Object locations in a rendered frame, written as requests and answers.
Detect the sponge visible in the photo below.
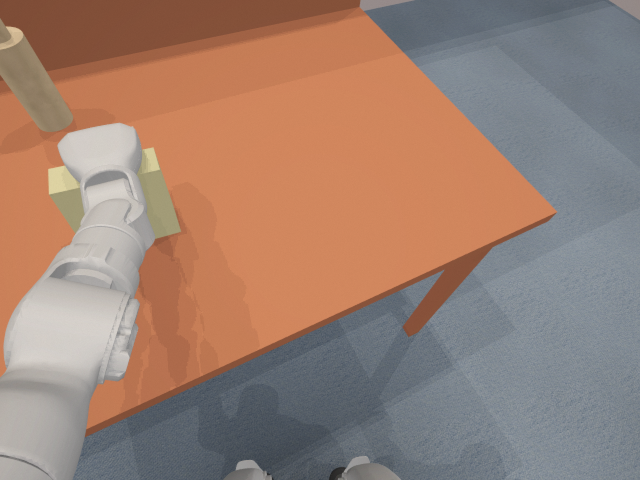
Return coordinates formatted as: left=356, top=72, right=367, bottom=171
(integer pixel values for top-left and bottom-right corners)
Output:
left=48, top=148, right=181, bottom=239

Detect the right robot shin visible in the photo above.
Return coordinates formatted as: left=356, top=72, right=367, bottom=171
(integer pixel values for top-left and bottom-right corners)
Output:
left=344, top=456, right=370, bottom=473

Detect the table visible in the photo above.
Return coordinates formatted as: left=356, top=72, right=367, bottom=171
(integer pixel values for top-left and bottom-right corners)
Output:
left=0, top=0, right=557, bottom=437

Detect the robot left forearm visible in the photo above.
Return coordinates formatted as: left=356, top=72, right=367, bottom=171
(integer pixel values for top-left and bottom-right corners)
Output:
left=4, top=165, right=155, bottom=368

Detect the left robot shin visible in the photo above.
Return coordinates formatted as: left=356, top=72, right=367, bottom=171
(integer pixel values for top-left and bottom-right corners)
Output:
left=235, top=460, right=263, bottom=472

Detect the left robot hand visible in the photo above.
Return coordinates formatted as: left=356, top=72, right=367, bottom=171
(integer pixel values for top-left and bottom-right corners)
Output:
left=58, top=123, right=142, bottom=183

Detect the robot shin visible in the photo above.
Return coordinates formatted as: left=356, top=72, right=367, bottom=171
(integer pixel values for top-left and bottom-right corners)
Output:
left=344, top=456, right=370, bottom=473
left=235, top=460, right=263, bottom=472

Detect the robot left upper arm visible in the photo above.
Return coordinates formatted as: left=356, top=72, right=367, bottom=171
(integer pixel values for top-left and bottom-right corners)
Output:
left=0, top=277, right=140, bottom=480

